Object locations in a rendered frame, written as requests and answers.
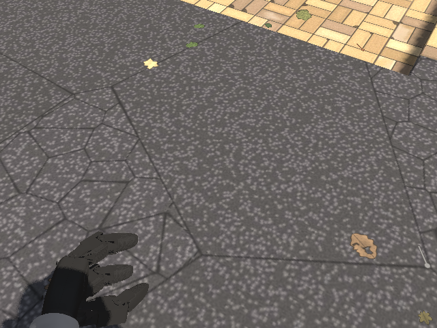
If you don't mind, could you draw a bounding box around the left robot forearm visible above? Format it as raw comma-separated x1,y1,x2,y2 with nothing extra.
29,313,79,328

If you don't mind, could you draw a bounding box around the left robot hand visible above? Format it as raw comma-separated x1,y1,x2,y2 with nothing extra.
41,231,149,328

